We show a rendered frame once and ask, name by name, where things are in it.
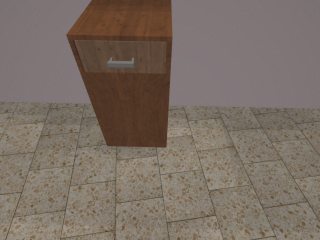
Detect handle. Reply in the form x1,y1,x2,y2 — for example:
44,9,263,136
107,57,135,68

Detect cabinet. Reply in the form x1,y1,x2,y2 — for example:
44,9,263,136
66,0,173,148

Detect drawer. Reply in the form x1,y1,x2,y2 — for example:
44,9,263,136
74,40,167,74

